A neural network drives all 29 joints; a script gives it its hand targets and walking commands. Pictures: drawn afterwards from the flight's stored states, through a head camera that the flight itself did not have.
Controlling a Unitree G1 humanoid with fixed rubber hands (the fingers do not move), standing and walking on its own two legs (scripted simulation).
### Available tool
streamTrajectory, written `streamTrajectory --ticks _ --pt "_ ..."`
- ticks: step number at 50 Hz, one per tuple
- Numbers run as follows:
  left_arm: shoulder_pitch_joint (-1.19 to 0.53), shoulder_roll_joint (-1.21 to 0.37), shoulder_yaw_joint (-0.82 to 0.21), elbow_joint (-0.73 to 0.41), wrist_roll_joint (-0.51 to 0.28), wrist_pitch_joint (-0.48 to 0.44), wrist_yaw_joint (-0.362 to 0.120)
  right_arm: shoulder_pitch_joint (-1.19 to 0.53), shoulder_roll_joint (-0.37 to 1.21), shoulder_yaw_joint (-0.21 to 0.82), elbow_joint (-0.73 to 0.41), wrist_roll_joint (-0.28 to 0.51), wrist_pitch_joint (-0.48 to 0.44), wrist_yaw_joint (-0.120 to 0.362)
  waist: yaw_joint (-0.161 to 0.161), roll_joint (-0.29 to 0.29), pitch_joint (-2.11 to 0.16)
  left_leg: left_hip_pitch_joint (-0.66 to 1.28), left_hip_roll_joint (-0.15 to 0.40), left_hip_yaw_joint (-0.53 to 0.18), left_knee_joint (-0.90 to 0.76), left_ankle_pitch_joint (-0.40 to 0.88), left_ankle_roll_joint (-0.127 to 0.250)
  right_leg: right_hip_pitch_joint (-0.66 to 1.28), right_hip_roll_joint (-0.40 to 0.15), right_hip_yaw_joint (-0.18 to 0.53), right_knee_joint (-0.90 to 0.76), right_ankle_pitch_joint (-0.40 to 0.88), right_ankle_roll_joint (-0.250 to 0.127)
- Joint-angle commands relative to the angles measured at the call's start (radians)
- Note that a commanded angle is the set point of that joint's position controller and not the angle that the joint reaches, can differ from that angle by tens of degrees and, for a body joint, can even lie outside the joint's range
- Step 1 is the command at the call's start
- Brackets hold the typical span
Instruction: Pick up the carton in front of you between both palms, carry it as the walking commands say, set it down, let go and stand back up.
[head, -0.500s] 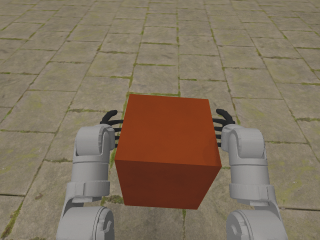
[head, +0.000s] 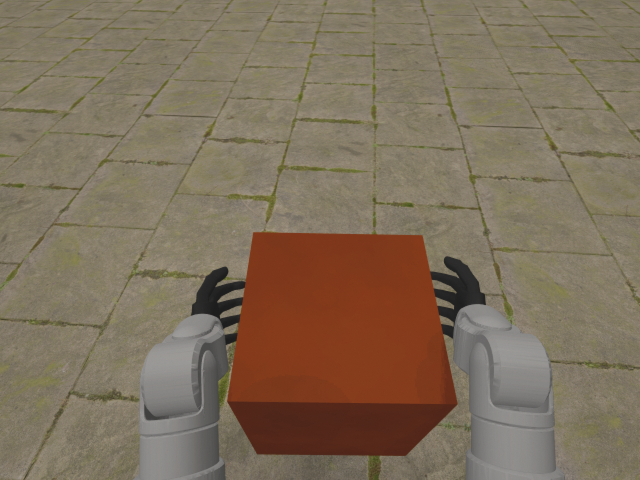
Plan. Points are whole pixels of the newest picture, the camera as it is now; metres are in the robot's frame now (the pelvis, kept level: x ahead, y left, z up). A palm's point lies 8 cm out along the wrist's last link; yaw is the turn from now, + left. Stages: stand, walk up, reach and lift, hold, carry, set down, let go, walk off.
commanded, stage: carry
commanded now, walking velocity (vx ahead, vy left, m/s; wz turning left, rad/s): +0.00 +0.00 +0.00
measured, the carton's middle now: (334, 351) +0.28 +0.00 +0.00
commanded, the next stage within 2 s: none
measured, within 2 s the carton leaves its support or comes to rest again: neither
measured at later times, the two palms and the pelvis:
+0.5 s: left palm (233, 276) +0.36 +0.14 +0.07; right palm (455, 270) +0.36 -0.16 +0.07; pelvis +0.09 -0.01 -0.01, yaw +1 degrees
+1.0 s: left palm (226, 306) +0.34 +0.16 +0.02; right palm (437, 290) +0.36 -0.14 +0.03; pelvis +0.06 +0.00 -0.01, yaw +2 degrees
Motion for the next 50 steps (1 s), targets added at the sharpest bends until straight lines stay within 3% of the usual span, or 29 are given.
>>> streamTrajectory --ticks 1,2,3,4,7,9,10,12,14,15,16,17,18,19,20,22,24,25,27,28,32,33,34,39,40,42,45,47,50 --pt "-0.491 -0.974 -0.731 -0.054 -0.454 0.02 -0.293 -0.405 0.942 0.691 -0.025 0.416 0.0 0.285 0.002 0.062 -0.328 0.225 0.154 -0.093 0.028 0.561 0.009 0.078 -0.124 0.069 0.044 0.292 0.027" --pt "-0.488 -0.968 -0.712 -0.035 -0.45 0.026 -0.295 -0.413 0.949 0.684 -0.004 0.399 0.004 0.278 0.001 0.023 -0.264 0.182 0.16 -0.116 0.019 0.595 0.001 0.071 -0.105 0.062 0.037 0.297 0.04" --pt "-0.46 -0.944 -0.708 -0.015 -0.446 0.027 -0.296 -0.379 0.915 0.668 0.036 0.397 0.009 0.273 -0.004 0.086 -0.297 0.208 0.152 -0.088 0.052 0.629 0.0 0.057 -0.105 0.071 0.072 0.323 0.045" --pt "-0.489 -0.932 -0.698 -0.037 -0.46 0.031 -0.294 -0.361 0.946 0.665 0.067 0.398 0.002 0.275 -0.005 0.018 -0.313 0.217 0.154 -0.1 0.075 0.716 0.011 0.089 -0.093 0.052 0.099 0.388 0.056" --pt "-0.512 -0.933 -0.712 -0.029 -0.459 0.031 -0.294 -0.426 0.961 0.679 0.047 0.401 -0.011 0.276 -0.004 0.07 -0.334 0.295 0.126 -0.078 0.12 0.869 0.024 0.005 -0.08 0.057 0.11 0.354 0.048" --pt "-0.521 -0.958 -0.721 -0.037 -0.463 0.017 -0.289 -0.438 0.957 0.7 0.014 0.416 -0.014 0.277 -0.012 -0.003 -0.355 0.246 0.095 -0.063 0.151 0.73 0.019 0.108 -0.067 0.028 0.055 0.442 0.052" --pt "-0.548 -0.944 -0.717 -0.087 -0.457 0.021 -0.285 -0.416 0.965 0.694 0.026 0.404 -0.02 0.273 -0.011 -0.027 -0.342 0.174 0.089 -0.059 0.184 0.709 0.014 0.185 -0.087 0.054 0.083 0.672 0.036" --pt "-0.45 -0.95 -0.729 -0.031 -0.453 0.019 -0.297 -0.415 0.963 0.696 -0.004 0.413 -0.014 0.263 -0.008 -0.139 -0.341 -0.005 0.011 0.002 0.12 0.362 -0.012 0.386 -0.13 0.075 0.139 1.028 0.012" --pt "-0.437 -0.947 -0.709 -0.054 -0.417 -0.001 -0.298 -0.427 1.002 0.745 0.015 0.437 -0.017 0.271 -0.006 -0.176 -0.299 -0.069 -0.035 0.043 -0.01 0.201 -0.029 0.419 -0.116 0.058 0.186 1.091 -0.011" --pt "-0.418 -0.962 -0.706 -0.045 -0.431 -0.006 -0.298 -0.419 1.003 0.753 0.007 0.453 -0.021 0.28 -0.008 -0.08 -0.302 0.099 -0.042 0.049 -0.092 0.331 -0.035 0.282 -0.103 0.055 0.219 1.006 -0.007" --pt "-0.466 -0.975 -0.725 -0.056 -0.452 -0.001 -0.298 -0.382 0.961 0.718 -0.007 0.425 -0.037 0.283 -0.015 0.046 -0.291 0.255 -0.019 0.036 -0.067 0.666 -0.043 0.131 -0.065 0.006 0.324 0.727 0.013" --pt "-0.449 -0.966 -0.738 -0.032 -0.43 -0.012 -0.296 -0.38 1.007 0.716 0.055 0.424 -0.042 0.282 -0.012 0.166 -0.254 0.493 0.077 -0.059 0.02 0.998 0.017 -0.202 -0.005 -0.001 0.298 0.083 0.032" --pt "-0.453 -0.952 -0.703 -0.014 -0.405 -0.022 -0.297 -0.36 1.024 0.726 0.106 0.402 -0.049 0.283 -0.032 0.223 -0.242 0.674 0.135 -0.142 0.085 1.31 0.086 -0.402 0.052 -0.026 0.24 -0.274 0.037" --pt "-0.411 -0.96 -0.736 0.019 -0.407 -0.03 -0.298 -0.331 0.958 0.726 0.075 0.397 -0.07 0.281 -0.055 0.134 -0.234 0.628 0.212 -0.206 0.08 1.284 0.134 -0.386 0.034 0.034 0.247 -0.3 0.039" --pt "-0.407 -0.947 -0.73 -0.023 -0.394 -0.041 -0.298 -0.314 0.964 0.726 0.083 0.385 -0.078 0.283 -0.024 0.122 -0.269 0.579 0.198 -0.182 0.106 1.145 0.131 -0.287 0.021 0.058 0.094 -0.192 0.036" --pt "-0.43 -0.955 -0.727 0.006 -0.396 -0.067 -0.304 -0.364 0.976 0.706 0.08 0.38 -0.105 0.296 -0.011 0.099 -0.312 0.276 0.141 -0.069 0.101 0.584 0.038 0.108 -0.032 0.076 -0.089 0.264 0.017" --pt "-0.43 -0.941 -0.699 0.05 -0.378 -0.096 -0.309 -0.362 0.941 0.717 0.085 0.363 -0.127 0.299 -0.02 -0.104 -0.309 0.012 0.05 -0.044 0.073 -0.092 -0.02 0.299 -0.186 0.196 0.051 0.819 -0.057" --pt "-0.364 -0.923 -0.678 0.097 -0.335 -0.114 -0.306 -0.412 0.939 0.714 0.089 0.369 -0.127 0.3 -0.01 -0.171 -0.26 -0.026 0.034 -0.038 0.096 -0.18 -0.028 0.288 -0.238 0.26 0.061 0.909 -0.087" --pt "-0.335 -0.943 -0.671 0.084 -0.331 -0.152 -0.304 -0.379 0.967 0.744 0.09 0.384 -0.158 0.301 -0.013 -0.129 -0.295 0.041 0.041 -0.046 0.077 -0.098 -0.029 0.244 -0.202 0.22 0.053 0.77 -0.071" --pt "-0.356 -0.937 -0.662 0.107 -0.33 -0.174 -0.307 -0.408 0.954 0.733 0.111 0.365 -0.183 0.298 -0.019 -0.16 -0.3 0.068 0.038 -0.023 0.06 0.029 -0.029 0.231 -0.176 0.158 0.101 0.884 -0.053" --pt "-0.356 -0.94 -0.686 0.13 -0.318 -0.236 -0.307 -0.329 0.909 0.689 0.131 0.307 -0.262 0.301 -0.011 0.054 -0.311 0.133 0.1 -0.057 0.1 0.366 -0.018 0.143 -0.131 0.125 0.166 0.605 -0.032" --pt "-0.402 -0.937 -0.698 0.104 -0.334 -0.254 -0.312 -0.324 0.894 0.675 0.147 0.288 -0.271 0.295 -0.013 0.043 -0.3 0.148 0.102 -0.071 0.122 0.43 -0.009 0.139 -0.105 0.109 0.158 0.555 -0.027" --pt "-0.419 -0.883 -0.683 0.08 -0.31 -0.272 -0.313 -0.302 0.914 0.643 0.236 0.286 -0.283 0.297 -0.008 -0.031 -0.275 0.145 0.105 -0.079 0.106 0.419 -0.013 0.099 -0.097 0.092 0.164 0.495 -0.014" --pt "-0.419 -0.909 -0.609 0.204 -0.241 -0.362 -0.308 -0.328 0.883 0.569 0.27 0.217 -0.391 0.303 -0.013 0.024 -0.334 0.133 0.078 -0.072 0.107 0.239 -0.003 0.138 -0.118 0.13 0.144 0.487 -0.031" --pt "-0.38 -0.89 -0.585 0.23 -0.234 -0.384 -0.307 -0.333 0.898 0.573 0.27 0.216 -0.411 0.301 -0.017 -0.055 -0.329 0.118 0.088 -0.067 0.112 0.152 -0.002 0.149 -0.124 0.134 0.109 0.48 -0.028" --pt "-0.411 -0.862 -0.548 0.269 -0.184 -0.424 -0.308 -0.389 0.896 0.53 0.326 0.19 -0.454 0.308 -0.015 0.015 -0.286 0.085 0.084 -0.063 0.077 0.252 0.006 0.144 -0.117 0.109 0.139 0.501 -0.023" --pt "-0.429 -0.848 -0.463 0.399 -0.131 -0.485 -0.319 -0.374 0.878 0.425 0.476 0.112 -0.502 0.31 -0.006 -0.049 -0.225 0.075 0.098 -0.072 0.045 0.086 0.002 0.102 -0.126 0.119 0.089 0.375 -0.014" --pt "-0.473 -0.904 -0.448 0.409 -0.124 -0.529 -0.315 -0.397 0.907 0.421 0.509 0.113 -0.546 0.316 -0.007 0.038 -0.265 0.081 0.091 -0.085 0.072 0.159 0.002 0.131 -0.121 0.121 0.104 0.414 -0.026" --pt "-0.492 -0.92 -0.444 0.478 -0.107 -0.552 -0.325 -0.464 0.948 0.43 0.519 0.115 -0.582 0.323 -0.006 -0.005 -0.251 0.066 0.078 -0.082 0.048 0.139 0.006 0.116 -0.116 0.119 0.114 0.355 -0.019"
